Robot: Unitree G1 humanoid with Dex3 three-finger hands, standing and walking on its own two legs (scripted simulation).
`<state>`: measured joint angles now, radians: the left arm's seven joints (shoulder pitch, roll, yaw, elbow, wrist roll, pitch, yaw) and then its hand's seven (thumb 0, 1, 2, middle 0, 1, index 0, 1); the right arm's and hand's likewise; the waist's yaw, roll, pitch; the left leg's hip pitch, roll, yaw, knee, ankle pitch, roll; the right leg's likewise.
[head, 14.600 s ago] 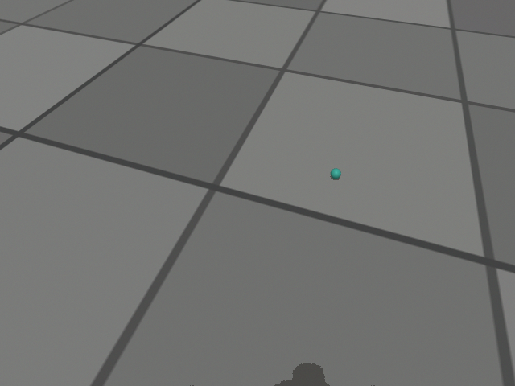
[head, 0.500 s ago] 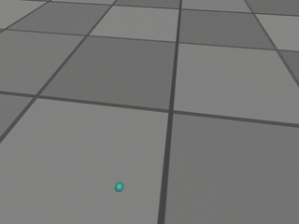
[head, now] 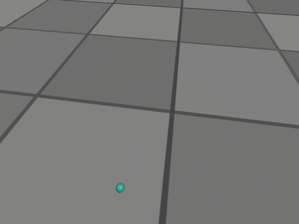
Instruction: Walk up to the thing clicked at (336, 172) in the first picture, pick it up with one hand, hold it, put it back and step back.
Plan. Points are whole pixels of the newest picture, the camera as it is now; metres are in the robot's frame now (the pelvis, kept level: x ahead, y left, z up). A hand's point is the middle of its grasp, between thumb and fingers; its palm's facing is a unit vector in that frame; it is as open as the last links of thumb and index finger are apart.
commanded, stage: walk up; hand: left
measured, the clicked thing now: (120, 187) +0.48 +0.20 -0.75
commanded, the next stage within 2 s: stand in 0.14 s
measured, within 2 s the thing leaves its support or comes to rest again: neither
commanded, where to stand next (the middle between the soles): +0.10 +0.00 m, yaw -1 degrees
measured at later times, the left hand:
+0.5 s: hand out of the picture +0.07 +0.25 -0.15, palm faces -0.02 -0.94 -0.34, open 7.4 cm
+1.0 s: hand out of the picture +0.05 +0.24 -0.15, palm faces -0.04 -0.94 -0.34, open 7.4 cm
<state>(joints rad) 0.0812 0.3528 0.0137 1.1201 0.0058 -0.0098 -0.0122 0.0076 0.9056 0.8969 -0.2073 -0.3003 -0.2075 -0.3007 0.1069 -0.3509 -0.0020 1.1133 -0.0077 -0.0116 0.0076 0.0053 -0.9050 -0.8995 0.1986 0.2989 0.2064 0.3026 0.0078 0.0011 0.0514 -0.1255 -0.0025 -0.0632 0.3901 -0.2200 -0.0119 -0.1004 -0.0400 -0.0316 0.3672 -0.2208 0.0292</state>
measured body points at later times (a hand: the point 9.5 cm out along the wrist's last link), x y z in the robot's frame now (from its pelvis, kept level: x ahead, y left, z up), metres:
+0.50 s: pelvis -0.01 +0.00 +0.00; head -0.01 -0.01 +0.45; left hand +0.07 +0.30 -0.13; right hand +0.07 -0.30 -0.13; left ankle +0.00 +0.13 -0.75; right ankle -0.01 -0.14 -0.75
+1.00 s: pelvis -0.02 -0.01 +0.00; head -0.01 -0.01 +0.45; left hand +0.05 +0.29 -0.13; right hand +0.04 -0.31 -0.13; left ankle +0.00 +0.13 -0.75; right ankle -0.01 -0.14 -0.75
